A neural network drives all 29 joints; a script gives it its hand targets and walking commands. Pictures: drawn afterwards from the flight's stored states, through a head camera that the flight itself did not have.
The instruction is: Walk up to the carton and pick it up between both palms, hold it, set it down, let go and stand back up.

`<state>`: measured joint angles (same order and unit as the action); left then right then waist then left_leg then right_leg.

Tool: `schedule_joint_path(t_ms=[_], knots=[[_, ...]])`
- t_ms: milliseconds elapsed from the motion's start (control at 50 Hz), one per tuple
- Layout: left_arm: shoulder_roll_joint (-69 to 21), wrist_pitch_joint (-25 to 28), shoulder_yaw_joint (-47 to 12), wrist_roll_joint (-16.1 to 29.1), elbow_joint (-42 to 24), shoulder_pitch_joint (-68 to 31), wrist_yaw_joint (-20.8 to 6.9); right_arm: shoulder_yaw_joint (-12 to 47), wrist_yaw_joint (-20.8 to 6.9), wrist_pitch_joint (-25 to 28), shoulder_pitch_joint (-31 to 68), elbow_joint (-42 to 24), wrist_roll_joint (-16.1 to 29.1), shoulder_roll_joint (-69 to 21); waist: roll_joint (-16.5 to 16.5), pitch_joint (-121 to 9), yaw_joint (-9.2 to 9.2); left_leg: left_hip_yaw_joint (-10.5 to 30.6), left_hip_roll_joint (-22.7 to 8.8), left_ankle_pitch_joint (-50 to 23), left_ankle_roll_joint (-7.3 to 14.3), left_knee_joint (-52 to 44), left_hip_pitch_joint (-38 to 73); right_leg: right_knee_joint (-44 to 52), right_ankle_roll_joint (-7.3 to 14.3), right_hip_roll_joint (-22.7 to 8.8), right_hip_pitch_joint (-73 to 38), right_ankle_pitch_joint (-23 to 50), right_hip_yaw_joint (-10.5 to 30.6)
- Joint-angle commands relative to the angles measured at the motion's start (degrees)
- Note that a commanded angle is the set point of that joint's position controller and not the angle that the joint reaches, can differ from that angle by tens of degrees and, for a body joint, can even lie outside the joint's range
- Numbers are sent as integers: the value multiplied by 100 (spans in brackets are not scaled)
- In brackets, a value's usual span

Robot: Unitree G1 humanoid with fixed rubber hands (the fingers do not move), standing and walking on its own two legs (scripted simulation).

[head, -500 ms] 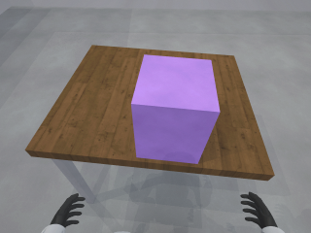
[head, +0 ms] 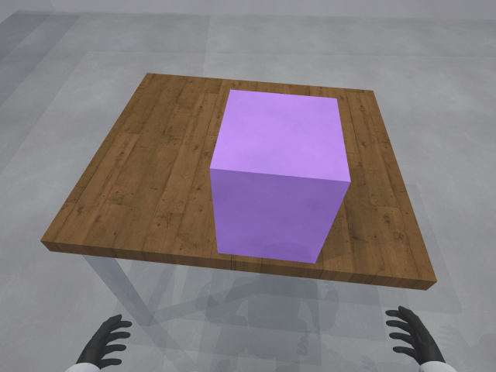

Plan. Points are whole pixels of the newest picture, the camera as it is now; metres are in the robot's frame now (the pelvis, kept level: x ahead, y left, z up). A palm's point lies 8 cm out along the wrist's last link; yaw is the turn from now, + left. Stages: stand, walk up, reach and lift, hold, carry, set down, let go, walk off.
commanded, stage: stand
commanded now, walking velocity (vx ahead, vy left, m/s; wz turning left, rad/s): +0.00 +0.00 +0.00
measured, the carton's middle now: (274, 179) +0.44 -0.03 +0.04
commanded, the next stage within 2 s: none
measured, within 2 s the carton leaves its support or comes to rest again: neither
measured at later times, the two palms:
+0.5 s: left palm (88, 371) +0.13 +0.26 -0.09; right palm (431, 360) +0.16 -0.28 -0.05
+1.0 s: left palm out of the picture +0.12 +0.26 -0.09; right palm (432, 357) +0.16 -0.28 -0.05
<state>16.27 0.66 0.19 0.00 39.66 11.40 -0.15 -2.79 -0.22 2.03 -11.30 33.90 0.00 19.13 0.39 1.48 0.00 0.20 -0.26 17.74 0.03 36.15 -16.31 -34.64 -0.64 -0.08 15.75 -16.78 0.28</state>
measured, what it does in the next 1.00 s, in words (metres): stands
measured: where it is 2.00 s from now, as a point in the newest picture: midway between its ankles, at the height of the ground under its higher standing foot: outside the picture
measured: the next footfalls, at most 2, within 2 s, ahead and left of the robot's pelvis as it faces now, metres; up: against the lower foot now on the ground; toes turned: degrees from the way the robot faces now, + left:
none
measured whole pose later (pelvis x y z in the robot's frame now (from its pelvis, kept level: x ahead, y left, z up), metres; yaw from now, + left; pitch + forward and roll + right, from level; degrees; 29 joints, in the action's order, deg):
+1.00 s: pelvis +0.00 +0.00 +0.01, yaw +0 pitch -2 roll -1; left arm 16.8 0.7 0.2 0.0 43.7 11.4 -0.5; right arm -2.8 -0.2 2.1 -11.3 33.9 0.0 19.9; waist 0.4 1.5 0.0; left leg 0.2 -0.3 15.7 0.0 32.2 -14.5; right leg -30.5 -0.7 -0.1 13.9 -14.7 0.3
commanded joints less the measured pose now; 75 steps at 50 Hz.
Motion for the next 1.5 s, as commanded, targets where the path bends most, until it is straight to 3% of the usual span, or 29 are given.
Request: schedule_joint_path(t_ms=[0, 60, 200, 260, 840, 1480], knots=[[1334, 211, 377, 17, -350, -550, 1, -273, 16, 116, 397, -200, 14, 1100, 30, -112, 37, 679, -684, -736, 253, -1100, 261, 775, 230, -595, -278, 797, 596], [1339, 209, 362, 12, -306, -580, -17, -280, 23, 116, 340, -161, 24, 1119, -91, -62, 9, 678, -684, -590, 239, -1106, 306, 846, 231, -593, -183, 681, 590], [1360, 221, 369, 17, -240, -561, -27, -260, 23, 116, 350, -130, 28, 1101, 34, -133, 14, 689, -689, -742, 236, -1181, 355, 840, 219, -602, -304, 768, 596], [1396, 210, 379, 21, -219, -624, -26, -267, 14, 113, 373, -137, 6, 1122, -149, -97, 34, 678, -688, -626, 245, -1156, 362, 912, 231, -601, -239, 742, 594], [1436, 202, 359, 16, 24, -573, -44, -238, 21, 121, 337, -13, 38, 1133, 25, -46, 21, 681, -705, -686, 224, -1362, 433, 1104, 213, -629, -334, 831, 632], [1459, 175, 342, 33, 284, -557, -38, -234, 56, 87, 271, 166, 54, 1229, -21, -53, 30, 642, -711, -828, 206, -1504, 563, 1237, 191, -643, -419, 896, 609]])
